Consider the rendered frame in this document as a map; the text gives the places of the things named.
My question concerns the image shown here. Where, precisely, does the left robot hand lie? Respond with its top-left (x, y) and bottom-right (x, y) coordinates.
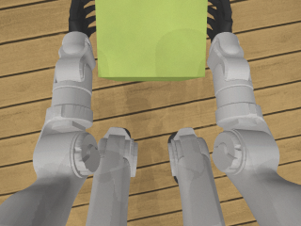
top-left (68, 0), bottom-right (97, 37)

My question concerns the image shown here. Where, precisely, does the left robot forearm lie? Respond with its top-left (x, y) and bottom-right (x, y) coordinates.
top-left (33, 31), bottom-right (96, 167)

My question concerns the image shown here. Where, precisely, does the robot left shin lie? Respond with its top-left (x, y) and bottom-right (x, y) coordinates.
top-left (97, 126), bottom-right (131, 157)

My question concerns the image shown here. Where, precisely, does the right robot foot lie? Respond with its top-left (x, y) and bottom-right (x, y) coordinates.
top-left (167, 133), bottom-right (178, 184)

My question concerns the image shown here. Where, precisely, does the left robot upper arm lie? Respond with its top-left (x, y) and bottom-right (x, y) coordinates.
top-left (0, 130), bottom-right (101, 226)

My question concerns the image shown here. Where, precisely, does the right robot upper arm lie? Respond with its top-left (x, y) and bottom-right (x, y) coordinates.
top-left (212, 128), bottom-right (301, 226)

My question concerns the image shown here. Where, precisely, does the right robot hand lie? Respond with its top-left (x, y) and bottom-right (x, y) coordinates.
top-left (206, 0), bottom-right (233, 43)

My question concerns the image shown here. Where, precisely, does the right robot forearm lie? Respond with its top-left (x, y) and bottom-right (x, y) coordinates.
top-left (207, 32), bottom-right (280, 157)

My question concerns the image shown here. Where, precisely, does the carton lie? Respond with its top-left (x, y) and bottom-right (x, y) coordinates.
top-left (95, 0), bottom-right (208, 82)

